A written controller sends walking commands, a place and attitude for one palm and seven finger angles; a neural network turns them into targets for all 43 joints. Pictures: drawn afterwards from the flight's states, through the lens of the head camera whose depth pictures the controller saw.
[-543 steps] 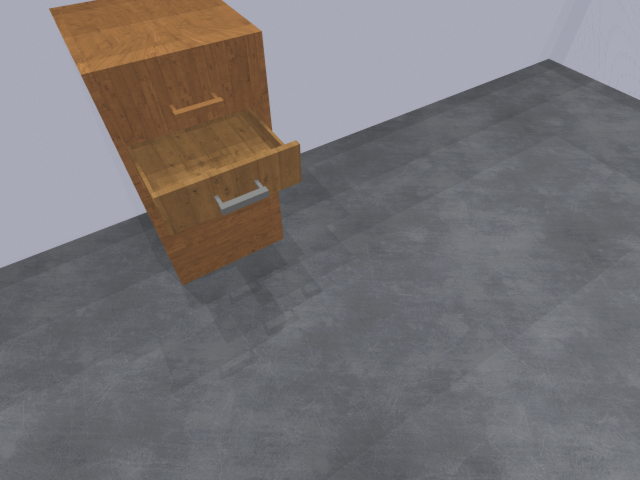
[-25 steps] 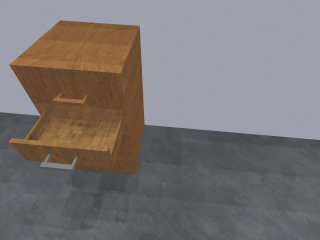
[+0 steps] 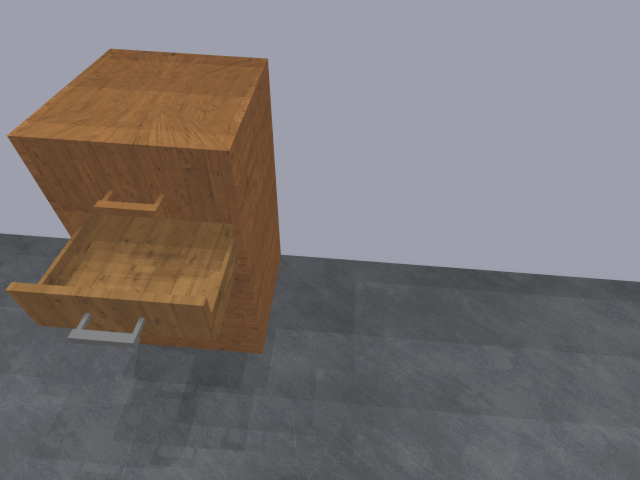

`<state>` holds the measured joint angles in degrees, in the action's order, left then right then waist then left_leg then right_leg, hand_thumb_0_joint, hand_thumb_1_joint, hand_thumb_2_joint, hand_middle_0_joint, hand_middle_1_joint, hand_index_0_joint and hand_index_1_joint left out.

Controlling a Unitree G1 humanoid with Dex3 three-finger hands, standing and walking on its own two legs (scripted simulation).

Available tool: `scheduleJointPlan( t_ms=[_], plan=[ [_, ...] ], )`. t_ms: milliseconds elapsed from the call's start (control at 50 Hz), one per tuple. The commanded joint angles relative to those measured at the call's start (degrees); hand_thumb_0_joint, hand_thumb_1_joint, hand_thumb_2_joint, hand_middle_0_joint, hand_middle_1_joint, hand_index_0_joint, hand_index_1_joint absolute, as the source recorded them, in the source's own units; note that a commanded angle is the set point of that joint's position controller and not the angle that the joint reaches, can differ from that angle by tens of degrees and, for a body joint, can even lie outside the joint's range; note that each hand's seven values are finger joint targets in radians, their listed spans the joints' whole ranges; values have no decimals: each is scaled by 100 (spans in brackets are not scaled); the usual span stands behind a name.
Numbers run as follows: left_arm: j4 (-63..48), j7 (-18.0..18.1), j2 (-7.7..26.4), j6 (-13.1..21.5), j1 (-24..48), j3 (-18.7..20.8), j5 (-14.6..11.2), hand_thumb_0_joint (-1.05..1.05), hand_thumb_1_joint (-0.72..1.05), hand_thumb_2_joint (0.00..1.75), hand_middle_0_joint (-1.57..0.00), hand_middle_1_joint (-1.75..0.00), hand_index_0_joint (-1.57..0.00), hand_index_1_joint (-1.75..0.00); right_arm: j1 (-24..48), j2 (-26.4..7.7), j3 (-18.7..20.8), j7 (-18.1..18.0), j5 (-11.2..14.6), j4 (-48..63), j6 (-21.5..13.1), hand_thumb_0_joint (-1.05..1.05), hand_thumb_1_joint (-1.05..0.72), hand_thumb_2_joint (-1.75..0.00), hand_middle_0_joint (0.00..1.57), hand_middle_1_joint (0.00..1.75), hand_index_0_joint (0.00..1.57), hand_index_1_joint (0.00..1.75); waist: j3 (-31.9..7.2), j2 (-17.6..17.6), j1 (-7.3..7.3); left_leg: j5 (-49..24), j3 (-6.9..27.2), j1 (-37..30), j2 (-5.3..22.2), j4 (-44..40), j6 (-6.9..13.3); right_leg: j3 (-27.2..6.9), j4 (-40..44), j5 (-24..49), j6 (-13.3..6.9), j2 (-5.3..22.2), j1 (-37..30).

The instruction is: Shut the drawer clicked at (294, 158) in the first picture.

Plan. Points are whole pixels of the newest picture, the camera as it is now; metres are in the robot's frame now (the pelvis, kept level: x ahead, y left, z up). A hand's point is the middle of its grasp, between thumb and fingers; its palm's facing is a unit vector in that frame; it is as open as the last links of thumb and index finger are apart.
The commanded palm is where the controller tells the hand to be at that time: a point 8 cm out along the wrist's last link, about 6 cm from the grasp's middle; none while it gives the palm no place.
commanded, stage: look again from close up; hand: left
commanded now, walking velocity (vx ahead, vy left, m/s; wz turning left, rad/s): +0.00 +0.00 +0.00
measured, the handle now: (109, 329) +0.42 +0.44 -0.22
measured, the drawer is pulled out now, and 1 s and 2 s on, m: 0.22 0.22 0.22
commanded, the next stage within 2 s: raise the hand and make a fist in 1.46 s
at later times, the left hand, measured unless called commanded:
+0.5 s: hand out of the picture -0.03 +0.17 -0.18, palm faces +0.00 -0.98 -0.18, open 7.4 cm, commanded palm none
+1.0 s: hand out of the picture +0.00 +0.18 -0.18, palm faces +0.00 -0.98 -0.21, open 7.4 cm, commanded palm none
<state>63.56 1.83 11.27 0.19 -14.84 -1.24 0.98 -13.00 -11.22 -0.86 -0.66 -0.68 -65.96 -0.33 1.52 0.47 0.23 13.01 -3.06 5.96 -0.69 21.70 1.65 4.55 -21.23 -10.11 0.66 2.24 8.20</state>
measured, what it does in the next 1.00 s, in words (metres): stands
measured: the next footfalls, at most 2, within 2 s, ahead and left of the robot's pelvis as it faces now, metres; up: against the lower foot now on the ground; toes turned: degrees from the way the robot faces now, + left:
none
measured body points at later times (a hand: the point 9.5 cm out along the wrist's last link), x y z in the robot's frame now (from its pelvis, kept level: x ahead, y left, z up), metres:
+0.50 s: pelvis -0.01 +0.00 +0.00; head -0.01 +0.00 +0.45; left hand -0.03 +0.22 -0.16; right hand -0.03 -0.22 -0.16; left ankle -0.01 +0.10 -0.75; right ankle +0.02 -0.12 -0.75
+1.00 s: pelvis -0.01 +0.00 +0.00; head -0.01 +0.00 +0.45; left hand +0.00 +0.23 -0.16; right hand -0.01 -0.24 -0.16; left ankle -0.01 +0.10 -0.75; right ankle +0.02 -0.12 -0.75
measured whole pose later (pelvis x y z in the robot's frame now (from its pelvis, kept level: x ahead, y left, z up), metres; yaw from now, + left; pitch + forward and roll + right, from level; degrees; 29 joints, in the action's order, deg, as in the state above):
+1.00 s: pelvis -0.01 +0.00 +0.00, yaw -1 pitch -2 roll +0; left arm 63.7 1.9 10.0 0.5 -16.6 -0.2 1.3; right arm -15.6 -10.1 0.0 -1.1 -0.7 -65.4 -0.7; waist 1.5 0.1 0.1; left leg 12.9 -3.7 7.7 -0.4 22.6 1.4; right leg 3.9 -22.8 -10.2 0.3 2.0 10.5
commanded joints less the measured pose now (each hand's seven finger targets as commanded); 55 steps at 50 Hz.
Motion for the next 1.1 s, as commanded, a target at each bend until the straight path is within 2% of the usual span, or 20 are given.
scheduleJointPlan(
  t_ms=[0, 120, 200, 500, 700, 740, 780, 920, 980, 1080],
  plan=[
    [-180, 36, 652, 102, -313, 138, -15, 0, 90, 90, -20, -30, -20, -30, -226, -693, 144, -51, 25, 190, -98, 0, -90, -90, 20, 30, 20, 30, 243, -17, -31, -345, 573, 600, 669, -546, -70, -580, 373, 278, -119, 540, -23],
    [-147, 49, 544, 101, -471, 140, -8, 0, 90, 90, -20, -30, -20, -30, -397, -584, 150, -64, 38, 160, -101, 0, -90, -90, 20, 30, 20, 30, 241, -6, -30, -296, 565, 620, 672, -522, -60, -571, 324, 258, -123, 511, 16],
    [-115, 53, 433, 94, -553, 134, -9, 0, 90, 90, -20, -30, -20, -30, -480, -492, 148, -74, 31, 126, -89, 0, -90, -90, 20, 30, 20, 30, 410, -10, -35, -69, 565, 711, 653, -559, -64, -597, 352, 68, -122, 489, 151],
    [-110, 59, 326, 110, -701, 175, 3, 0, 90, 90, -20, -30, -20, -30, -698, -400, 188, -91, 32, 135, -114, 0, -90, -90, 20, 30, 20, 30, 346, -42, -25, 42, 598, 782, 663, -551, -29, -620, 273, 31, -149, 454, 192],
    [-129, 47, 381, 101, -622, 196, 15, 0, 90, 90, -20, -30, -20, -30, -657, -467, 209, -87, 27, 184, -110, 0, -90, -90, 20, 30, 20, 30, 479, 6, -37, 310, 645, 897, 688, -649, -24, -613, 265, -80, -135, 435, 257],
    [-139, 45, 410, 103, -600, 207, 17, 0, 90, 90, -20, -30, -20, -30, -656, -500, 214, -85, 26, 208, -123, 0, -90, -90, 20, 30, 20, 30, 331, -100, -39, 175, 643, 825, 698, -626, -20, -595, 218, 27, -138, 446, 189],
    [-154, 40, 443, 107, -566, 214, 17, 0, 90, 90, -20, -30, -20, -30, -619, -520, 218, -84, 26, 215, -124, 0, -90, -90, 20, 30, 20, 30, 403, -19, -49, 225, 661, 868, 693, -639, -13, -611, 238, -7, -139, 446, 218],
    [-183, 31, 562, 129, -458, 229, 16, 0, 90, 90, -20, -30, -20, -30, -533, -632, 227, -79, 29, 253, -143, 0, -90, -90, 20, 30, 20, 30, 218, -25, -29, -174, 633, 664, 715, -554, -11, -621, 230, 200, -164, 471, 151],
    [-182, 19, 609, 132, -371, 234, 15, 0, 90, 90, -20, -30, -20, -30, -450, -680, 225, -77, 22, 247, -132, 0, -90, -90, 20, 30, 20, 30, 348, -14, -24, -34, 629, 706, 703, -586, -25, -657, 303, 48, -164, 474, 230],
    [-208, 9, 724, 154, -309, 247, 10, 0, 90, 90, -20, -30, -20, -30, -353, -783, 229, -73, 20, 265, -155, 0, -90, -90, 20, 30, 20, 30, 129, -41, -31, -343, 626, 548, 721, -539, -20, -670, 297, 301, -189, 503, 83]
  ],
)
